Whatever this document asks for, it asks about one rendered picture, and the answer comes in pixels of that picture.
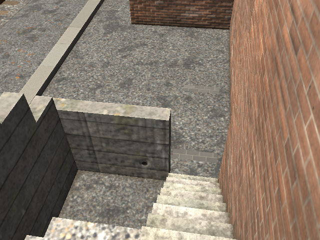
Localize stairs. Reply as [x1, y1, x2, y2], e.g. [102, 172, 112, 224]
[139, 173, 238, 240]

